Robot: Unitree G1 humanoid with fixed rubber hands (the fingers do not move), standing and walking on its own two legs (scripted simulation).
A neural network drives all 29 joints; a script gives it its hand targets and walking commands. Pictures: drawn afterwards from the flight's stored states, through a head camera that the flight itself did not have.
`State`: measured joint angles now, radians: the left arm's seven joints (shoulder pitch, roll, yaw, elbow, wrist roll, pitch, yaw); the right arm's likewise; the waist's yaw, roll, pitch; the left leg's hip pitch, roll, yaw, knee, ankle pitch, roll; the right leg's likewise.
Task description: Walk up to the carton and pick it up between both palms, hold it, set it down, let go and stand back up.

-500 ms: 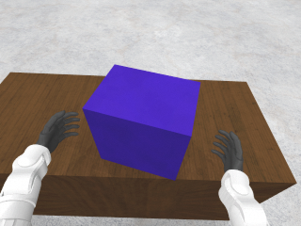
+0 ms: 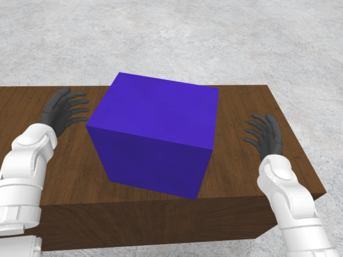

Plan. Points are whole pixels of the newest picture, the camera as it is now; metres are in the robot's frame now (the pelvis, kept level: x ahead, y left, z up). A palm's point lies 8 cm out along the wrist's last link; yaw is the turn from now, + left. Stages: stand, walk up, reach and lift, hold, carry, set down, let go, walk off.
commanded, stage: reach and lift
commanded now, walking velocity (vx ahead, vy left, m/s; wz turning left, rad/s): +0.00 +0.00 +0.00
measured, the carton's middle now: (159, 139) +0.41 +0.06 -0.01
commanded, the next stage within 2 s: none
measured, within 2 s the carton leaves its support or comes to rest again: neither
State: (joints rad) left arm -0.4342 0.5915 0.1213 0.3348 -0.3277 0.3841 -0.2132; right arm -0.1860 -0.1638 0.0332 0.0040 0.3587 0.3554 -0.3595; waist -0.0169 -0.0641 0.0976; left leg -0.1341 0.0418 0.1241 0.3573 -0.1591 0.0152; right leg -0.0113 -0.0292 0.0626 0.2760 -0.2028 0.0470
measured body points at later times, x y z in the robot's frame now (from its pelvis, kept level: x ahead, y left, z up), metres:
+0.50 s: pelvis -0.02 +0.00 +0.00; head +0.01 +0.04 +0.45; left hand +0.43 +0.27 +0.17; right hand +0.37 -0.18 +0.15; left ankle +0.03 +0.11 -0.75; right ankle -0.03 -0.16 -0.75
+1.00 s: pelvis -0.02 +0.00 +0.00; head +0.01 +0.03 +0.45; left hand +0.46 +0.25 +0.18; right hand +0.40 -0.18 +0.16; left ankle +0.03 +0.11 -0.75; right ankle -0.03 -0.16 -0.75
